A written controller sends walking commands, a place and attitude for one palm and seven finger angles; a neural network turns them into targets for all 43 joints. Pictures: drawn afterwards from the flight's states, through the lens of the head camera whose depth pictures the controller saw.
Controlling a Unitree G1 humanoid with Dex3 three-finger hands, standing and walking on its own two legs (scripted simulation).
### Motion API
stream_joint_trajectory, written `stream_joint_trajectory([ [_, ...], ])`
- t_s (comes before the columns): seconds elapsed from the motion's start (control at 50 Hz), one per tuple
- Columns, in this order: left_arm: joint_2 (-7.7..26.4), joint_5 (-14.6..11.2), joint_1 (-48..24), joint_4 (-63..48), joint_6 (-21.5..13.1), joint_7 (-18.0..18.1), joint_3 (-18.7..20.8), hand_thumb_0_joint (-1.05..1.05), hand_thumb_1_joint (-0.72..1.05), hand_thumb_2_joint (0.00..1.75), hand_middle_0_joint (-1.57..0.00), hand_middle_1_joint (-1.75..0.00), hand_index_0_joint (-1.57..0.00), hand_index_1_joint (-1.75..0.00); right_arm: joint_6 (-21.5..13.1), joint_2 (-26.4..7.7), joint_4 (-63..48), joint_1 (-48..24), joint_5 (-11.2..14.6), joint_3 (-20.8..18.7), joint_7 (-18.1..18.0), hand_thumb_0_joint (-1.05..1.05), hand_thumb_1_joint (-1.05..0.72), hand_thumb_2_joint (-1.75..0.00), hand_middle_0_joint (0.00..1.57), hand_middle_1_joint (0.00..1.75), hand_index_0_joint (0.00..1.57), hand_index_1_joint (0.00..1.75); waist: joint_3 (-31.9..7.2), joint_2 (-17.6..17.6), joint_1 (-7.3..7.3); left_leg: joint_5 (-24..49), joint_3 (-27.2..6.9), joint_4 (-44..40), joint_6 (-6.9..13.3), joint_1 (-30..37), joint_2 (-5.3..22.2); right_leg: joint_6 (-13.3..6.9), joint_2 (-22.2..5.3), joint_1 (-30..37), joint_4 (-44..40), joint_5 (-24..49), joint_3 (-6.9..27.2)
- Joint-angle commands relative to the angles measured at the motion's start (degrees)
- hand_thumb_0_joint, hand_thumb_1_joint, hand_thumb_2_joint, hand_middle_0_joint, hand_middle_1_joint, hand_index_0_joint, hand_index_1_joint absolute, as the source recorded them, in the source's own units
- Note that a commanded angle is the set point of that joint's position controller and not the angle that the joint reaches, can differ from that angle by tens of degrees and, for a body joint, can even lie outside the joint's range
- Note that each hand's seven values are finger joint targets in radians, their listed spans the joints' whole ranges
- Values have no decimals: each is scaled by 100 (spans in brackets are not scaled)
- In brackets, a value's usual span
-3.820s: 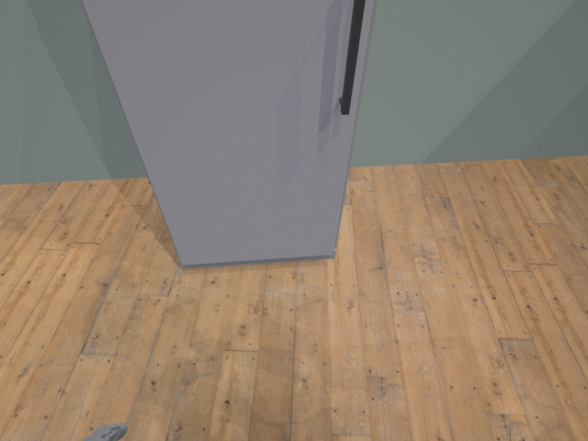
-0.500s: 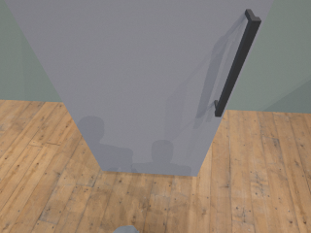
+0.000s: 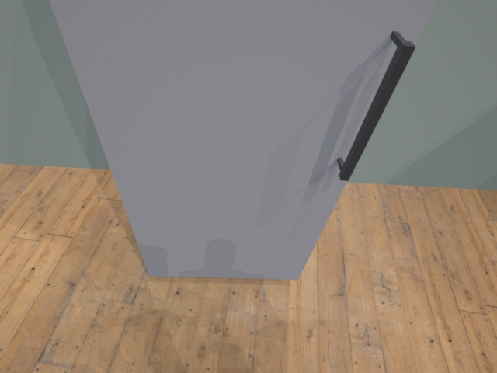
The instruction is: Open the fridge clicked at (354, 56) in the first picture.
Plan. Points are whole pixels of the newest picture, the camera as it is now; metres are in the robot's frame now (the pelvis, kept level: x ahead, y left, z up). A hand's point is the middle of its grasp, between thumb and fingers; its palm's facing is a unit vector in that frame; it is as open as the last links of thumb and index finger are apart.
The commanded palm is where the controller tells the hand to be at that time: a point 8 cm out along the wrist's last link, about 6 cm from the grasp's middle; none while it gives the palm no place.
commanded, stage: come to a stop and stand still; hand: right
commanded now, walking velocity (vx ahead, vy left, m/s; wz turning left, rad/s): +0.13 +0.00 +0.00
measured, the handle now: (366, 117) +0.55 -0.21 +0.14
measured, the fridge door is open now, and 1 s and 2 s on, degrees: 0 0 0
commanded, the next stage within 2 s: look again from close up in 1.58 s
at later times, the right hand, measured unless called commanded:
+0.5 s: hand out of the picture -0.01 -0.20 -0.18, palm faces +0.00 +0.99 -0.16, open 7.4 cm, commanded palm none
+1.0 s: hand out of the picture +0.07 -0.17 -0.17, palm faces +0.04 +0.96 -0.27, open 7.3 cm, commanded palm none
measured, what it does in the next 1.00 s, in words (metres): steps on the spot: right foot, then left foot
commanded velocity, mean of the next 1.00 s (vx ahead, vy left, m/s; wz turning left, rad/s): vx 0.03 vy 0.02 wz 0.00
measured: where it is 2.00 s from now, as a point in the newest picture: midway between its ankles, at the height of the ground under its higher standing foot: outside the picture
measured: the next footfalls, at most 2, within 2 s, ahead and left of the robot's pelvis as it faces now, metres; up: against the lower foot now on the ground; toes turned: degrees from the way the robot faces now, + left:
right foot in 0.18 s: -0.02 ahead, -0.15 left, +0.00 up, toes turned -2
left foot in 0.58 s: +0.05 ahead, +0.12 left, +0.00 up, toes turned +3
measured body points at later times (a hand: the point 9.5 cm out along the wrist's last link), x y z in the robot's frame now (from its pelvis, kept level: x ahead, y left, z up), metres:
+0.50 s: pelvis -0.01 -0.03 +0.00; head +0.00 -0.04 +0.45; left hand -0.11 +0.17 -0.15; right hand -0.01 -0.26 -0.17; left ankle +0.00 +0.10 -0.70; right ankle -0.06 -0.15 -0.75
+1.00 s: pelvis +0.01 +0.02 -0.02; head +0.02 +0.06 +0.43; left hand +0.04 +0.25 -0.19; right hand +0.06 -0.22 -0.15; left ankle +0.01 +0.12 -0.75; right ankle -0.06 -0.15 -0.74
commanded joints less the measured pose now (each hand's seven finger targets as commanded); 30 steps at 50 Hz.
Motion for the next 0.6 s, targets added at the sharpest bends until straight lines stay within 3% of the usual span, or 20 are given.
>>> stream_joint_trajectory([
  [0.0, 106, -26, 416, -245, -129, 1, -35, 0, 90, 90, -20, -30, -20, -30, -79, -1228, -153, 233, -38, -305, -17, 0, -90, -90, 20, 30, 20, 30, -79, 1127, 21, -2330, -1910, -1774, 308, 294, 1392, -138, 68, 52, -982, -358, -321],
  [0.06, 8, -52, 978, -38, -216, 17, -87, 0, 90, 90, -20, -30, -20, -30, -48, -1250, -45, 101, -26, -306, 3, 0, -90, -90, 20, 30, 20, 30, -202, 1189, 201, -2335, -1603, -1896, 105, -17, 1085, -284, 257, 928, -1875, -243, -583],
  [0.08, -34, -56, 1291, 82, -251, 37, -110, 0, 90, 90, -20, -30, -20, -30, -32, -1248, 18, 42, -5, -301, 6, 0, -90, -90, 20, 30, 20, 30, -233, 1199, 335, -2437, -1410, -1866, -48, -178, 915, -337, 344, 1347, -2365, 12, -689],
  [0.12, -20, -48, 1857, 333, -302, 126, -145, 0, 90, 90, -20, -30, -20, -30, 28, -1052, 132, -38, 68, -248, 22, 0, -90, -90, 20, 30, 20, 30, -138, 766, 561, -2846, -1079, -1386, -363, -806, 606, -425, 247, 2124, -3358, 279, -570],
  [0.14, 200, 8, 1910, 327, -337, 175, -118, 0, 90, 90, -20, -30, -20, -30, 52, -758, 128, 8, 109, -182, 41, 0, -90, -90, 20, 30, 20, 30, 115, -227, 589, -2772, -780, -417, -495, -1319, 232, -618, -388, 1952, -4099, -712, 389],
  [0.16, 583, 43, 1549, 163, -347, 205, -57, 0, 90, 90, -20, -30, -20, -30, 56, -379, 85, 179, 142, -117, 60, 0, -90, -90, 20, 30, 20, 30, 514, -1583, 463, -2022, -118, 1108, -570, -1720, -279, -883, -1608, 1276, -4849, -2061, 1867],
  [0.18, 756, 22, 1127, -72, -325, 267, -64, 0, 90, 90, -20, -30, -20, -30, 88, -376, 12, -22, 92, -122, 64, 0, -90, -90, 20, 30, 20, 30, 1234, -1159, 434, -1811, -446, 1854, -501, -1721, -146, -1139, -2107, 160, -5251, -2332, 2297],
  [0.2, 718, 51, 721, -162, -364, 300, -133, 0, 90, 90, -20, -30, -20, -30, 73, -406, 71, 90, 50, -177, 128, 0, -90, -90, 20, 30, 20, 30, 1063, -862, 207, -1483, -639, 2443, -517, -1294, -128, -1180, -1915, -318, -5208, -2063, 2115],
  [0.22, 510, 18, 446, -110, -418, 281, -185, 0, 90, 90, -20, -30, -20, -30, 100, -433, 236, 288, -28, -199, 154, 0, -90, -90, 20, 30, 20, 30, 984, -732, 38, -1146, -690, 2807, -496, -1219, -196, -891, -1481, -307, -5046, -1720, 1580],
  [0.26, 346, -36, 547, -32, -512, 313, -244, 0, 90, 90, -20, -30, -20, -30, 71, -457, 371, 552, -9, -206, 206, 0, -90, -90, 20, 30, 20, 30, 858, -749, 9, -750, -657, 3297, -528, -1407, -238, -720, -1089, 35, -4821, -971, 1004],
  [0.32, 215, -42, 1204, 227, -580, 354, -231, 0, 90, 90, -20, -30, -20, -30, 34, -459, 375, 404, 2, -180, 199, 0, -90, -90, 20, 30, 20, 30, 735, -639, 263, -622, -662, 3506, -609, -2014, -132, -806, -1104, 1014, -4529, -40, 864],
  [0.38, 108, -12, 1655, 412, -604, 399, -226, 0, 90, 90, -20, -30, -20, -30, 28, -442, 231, 39, 18, -156, 197, 0, -90, -90, 20, 30, 20, 30, 719, -640, 444, -848, -636, 3076, -646, -2194, 90, -1114, -1403, 1528, -4276, 1105, 1020],
  [0.42, 73, 13, 1749, 498, -604, 411, -226, 0, 90, 90, -20, -30, -20, -30, 21, -327, 144, -203, 50, -90, 194, 0, -90, -90, 20, 30, 20, 30, 660, -742, 512, -1122, -503, 2469, -639, -1830, 165, -1273, -1440, 1542, -4050, 1960, 913],
  [0.46, 84, 33, 1689, 526, -583, 397, -223, 0, 90, 90, -20, -30, -20, -30, -15, -220, 105, -358, 90, -29, 179, 0, -90, -90, 20, 30, 20, 30, 600, -888, 542, -1463, -312, 1691, -602, -1165, 97, -1294, -1369, 1327, -3781, 2574, 766],
  [0.48, 108, 45, 1625, 546, -566, 392, -212, 0, 90, 90, -20, -30, -20, -30, -32, -144, 132, -290, 107, -21, 169, 0, -90, -90, 20, 30, 20, 30, 485, -948, 505, -1547, -220, 1373, -578, -786, 15, -1274, -1347, 1224, -3628, 2685, 717],
  [0.5, 474, -29, 651, 275, -685, 242, -204, 0, 90, 90, -20, -30, -20, -30, -163, -349, 715, 577, 108, 135, -68, 0, -90, -90, 20, 30, 20, 30, 200, -1318, -57, -427, -799, 1371, -81, 341, 474, -860, -1263, 57, -2421, 2856, -12],
  [0.52, -187, -11, 544, -96, -653, 173, -301, 0, 90, 90, -20, -30, -20, -30, -227, -683, 610, 1082, 89, 69, -14, 0, -90, -90, 20, 30, 20, 30, 230, -133, -232, -830, -994, 383, -136, 575, 311, -540, -390, -526, -2144, 421, -298],
  [0.54, -324, 1, 1011, -54, -686, 170, -330, 0, 90, 90, -20, -30, -20, -30, -297, -747, 630, 1118, 67, -4, -31, 0, -90, -90, 20, 30, 20, 30, -267, 61, 28, 475, -1687, 278, 151, 644, 855, -458, -17, -187, -1664, 421, -342],
  [0.56, -640, -4, 1303, -15, -635, 169, -426, 0, 90, 90, -20, -30, -20, -30, -394, -914, 631, 812, 87, 28, -29, 0, -90, -90, 20, 30, 20, 30, -584, 728, 180, 617, -1887, -75, 379, 801, 1322, -399, 18, -91, -1326, -452, -393],
  [0.58, -672, -23, 1432, -7, -615, 145, -418, 0, 90, 90, -20, -30, -20, -30, -368, -898, 556, 591, 55, 53, -40, 0, -90, -90, 20, 30, 20, 30, -734, 472, 330, 899, -1632, 66, 469, 603, 1210, -370, 90, 337, -1514, -490, -383],
])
